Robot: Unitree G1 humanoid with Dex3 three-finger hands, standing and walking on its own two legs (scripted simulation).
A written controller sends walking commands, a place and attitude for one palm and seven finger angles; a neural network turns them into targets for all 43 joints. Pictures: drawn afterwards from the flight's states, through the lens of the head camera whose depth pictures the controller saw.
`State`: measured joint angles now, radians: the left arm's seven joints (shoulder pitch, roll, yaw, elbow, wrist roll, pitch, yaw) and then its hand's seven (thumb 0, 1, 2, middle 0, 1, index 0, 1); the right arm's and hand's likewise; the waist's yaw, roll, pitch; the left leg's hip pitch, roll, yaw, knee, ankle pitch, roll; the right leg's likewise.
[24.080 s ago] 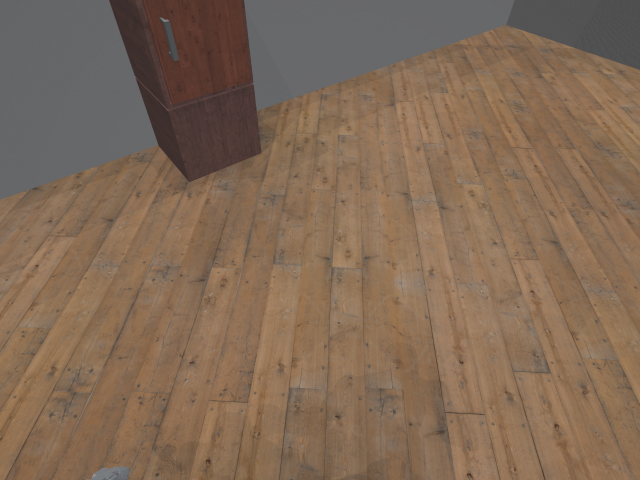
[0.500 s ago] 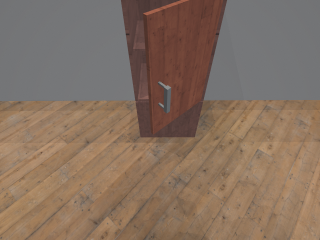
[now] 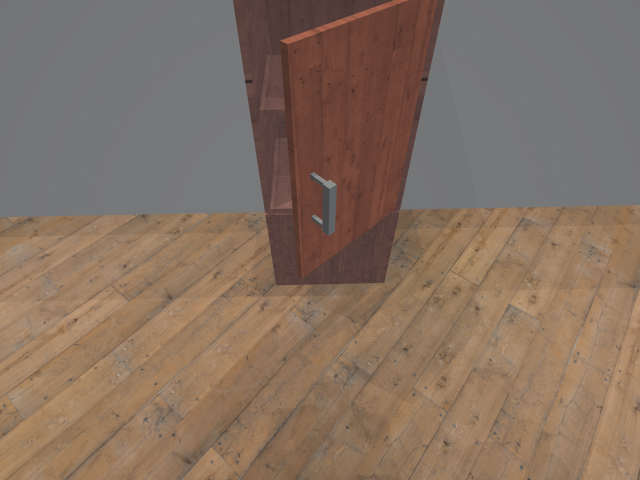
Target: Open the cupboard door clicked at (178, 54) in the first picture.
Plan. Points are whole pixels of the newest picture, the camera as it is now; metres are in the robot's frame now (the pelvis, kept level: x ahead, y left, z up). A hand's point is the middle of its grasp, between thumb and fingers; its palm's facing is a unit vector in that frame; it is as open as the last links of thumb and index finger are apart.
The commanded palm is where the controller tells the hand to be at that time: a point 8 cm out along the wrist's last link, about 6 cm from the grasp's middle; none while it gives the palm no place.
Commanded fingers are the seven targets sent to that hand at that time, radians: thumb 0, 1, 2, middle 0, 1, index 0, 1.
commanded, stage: let the arm hang, fingers relaxed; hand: left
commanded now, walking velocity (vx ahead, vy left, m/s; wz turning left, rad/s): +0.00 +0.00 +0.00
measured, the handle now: (322, 204) +0.66 +0.03 -0.09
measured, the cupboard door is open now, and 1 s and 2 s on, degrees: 42 42 42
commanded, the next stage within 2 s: look to check the result in 0.02 s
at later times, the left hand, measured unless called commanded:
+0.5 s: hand out of the picture +0.02 +0.18 -0.17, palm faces +0.02 -0.98 -0.21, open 7.4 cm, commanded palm none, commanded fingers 0.00 0.90 0.90 -0.20 -0.30 -0.20 -0.30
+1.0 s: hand out of the picture +0.06 +0.19 -0.18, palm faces -0.04 -0.97 -0.24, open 7.4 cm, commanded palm none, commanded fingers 0.00 0.90 0.90 -0.20 -0.30 -0.20 -0.30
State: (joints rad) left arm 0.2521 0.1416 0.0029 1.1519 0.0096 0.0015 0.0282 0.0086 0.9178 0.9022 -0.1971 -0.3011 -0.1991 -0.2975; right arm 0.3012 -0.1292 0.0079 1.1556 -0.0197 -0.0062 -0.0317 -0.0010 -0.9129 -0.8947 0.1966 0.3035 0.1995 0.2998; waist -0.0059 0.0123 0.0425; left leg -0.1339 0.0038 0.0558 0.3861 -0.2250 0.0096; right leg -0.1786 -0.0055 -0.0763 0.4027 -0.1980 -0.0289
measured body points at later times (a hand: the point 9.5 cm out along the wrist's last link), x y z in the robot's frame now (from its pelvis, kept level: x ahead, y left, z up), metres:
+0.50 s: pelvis +0.01 +0.00 +0.00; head +0.03 +0.00 +0.45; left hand +0.02 +0.23 -0.16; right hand +0.01 -0.23 -0.16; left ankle -0.01 +0.11 -0.74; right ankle +0.01 -0.10 -0.74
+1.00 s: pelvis +0.02 +0.00 -0.01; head +0.05 -0.01 +0.44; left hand +0.06 +0.24 -0.16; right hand +0.04 -0.24 -0.16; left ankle -0.01 +0.11 -0.74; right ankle +0.02 -0.10 -0.74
